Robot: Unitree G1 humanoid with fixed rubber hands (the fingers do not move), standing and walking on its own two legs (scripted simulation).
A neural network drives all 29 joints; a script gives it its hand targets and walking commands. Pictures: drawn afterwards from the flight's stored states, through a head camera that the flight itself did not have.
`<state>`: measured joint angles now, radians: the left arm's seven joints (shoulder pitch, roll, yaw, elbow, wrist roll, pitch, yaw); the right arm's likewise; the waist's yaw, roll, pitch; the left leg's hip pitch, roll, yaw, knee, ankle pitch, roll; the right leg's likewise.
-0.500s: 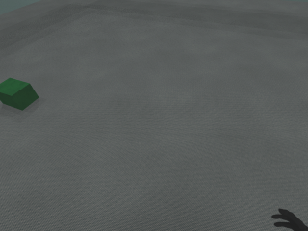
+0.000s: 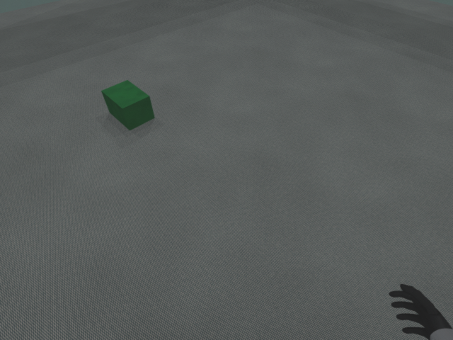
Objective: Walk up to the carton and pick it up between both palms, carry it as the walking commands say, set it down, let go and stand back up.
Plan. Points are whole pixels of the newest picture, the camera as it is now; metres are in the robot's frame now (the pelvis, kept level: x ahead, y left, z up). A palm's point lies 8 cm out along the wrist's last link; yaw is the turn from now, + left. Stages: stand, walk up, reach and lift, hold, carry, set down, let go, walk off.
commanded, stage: walk up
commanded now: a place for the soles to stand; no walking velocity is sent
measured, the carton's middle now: (128, 104) +1.70 +0.73 -0.67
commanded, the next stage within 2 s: none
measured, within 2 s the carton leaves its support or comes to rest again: neither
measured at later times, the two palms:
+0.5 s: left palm out of the picture +0.19 +0.40 -0.03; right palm (330, 179) +0.51 -0.24 -0.06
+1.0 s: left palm (36, 176) +0.52 +0.51 -0.07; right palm (293, 148) +0.67 -0.17 -0.10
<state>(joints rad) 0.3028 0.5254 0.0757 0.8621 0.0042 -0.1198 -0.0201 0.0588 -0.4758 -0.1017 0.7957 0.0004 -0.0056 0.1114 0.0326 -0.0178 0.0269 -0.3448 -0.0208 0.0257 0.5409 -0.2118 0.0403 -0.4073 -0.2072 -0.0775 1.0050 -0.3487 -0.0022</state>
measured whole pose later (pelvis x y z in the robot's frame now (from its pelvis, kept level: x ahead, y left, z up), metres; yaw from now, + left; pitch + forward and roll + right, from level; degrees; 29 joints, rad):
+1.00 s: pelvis +0.51 +0.15 -0.01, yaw +18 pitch -1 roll +2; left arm 0.23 0.51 0.08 0.84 0.01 -0.12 -0.04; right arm 0.31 -0.50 -0.09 0.79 -0.02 -0.05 0.08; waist -0.06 0.01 0.05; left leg -0.16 -0.04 0.06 0.69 -0.46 0.05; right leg -0.46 -0.09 -0.12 0.58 -0.11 -0.04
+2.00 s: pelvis +0.90 +0.43 +0.00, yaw +21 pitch -1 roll -1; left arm 0.33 0.54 0.09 0.78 0.02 -0.12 -0.02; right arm 0.25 -0.49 -0.08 0.76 -0.03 -0.02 0.10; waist 0.02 0.07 0.03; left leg -0.53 0.10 0.01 0.84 -0.34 0.00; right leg -0.30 -0.08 -0.11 0.60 -0.28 -0.02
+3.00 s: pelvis +1.15 +0.69 -0.02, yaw +13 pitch -2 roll -1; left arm 0.26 0.47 0.06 0.85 0.01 -0.05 0.01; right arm 0.23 -0.47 -0.05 0.78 0.01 -0.04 -0.01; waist -0.01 -0.01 0.09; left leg -0.39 0.08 0.12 0.81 -0.39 0.01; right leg -0.42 -0.03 -0.02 0.77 -0.31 0.00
